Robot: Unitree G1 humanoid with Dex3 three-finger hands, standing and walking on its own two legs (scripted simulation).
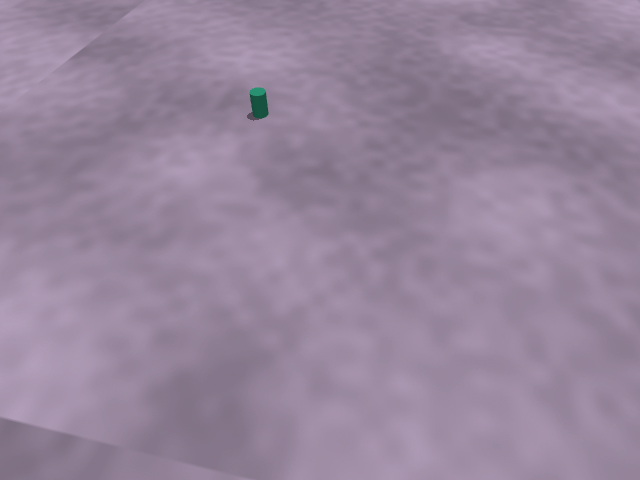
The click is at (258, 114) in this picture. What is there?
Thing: squat round
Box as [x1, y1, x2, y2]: [249, 87, 268, 117]
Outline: 253,88 249,92 253,115 255,117 264,117 268,113 265,90 259,87
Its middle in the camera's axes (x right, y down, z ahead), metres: -0.35 -0.75 +2.16
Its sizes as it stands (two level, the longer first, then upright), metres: 0.087 0.087 0.136
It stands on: the floor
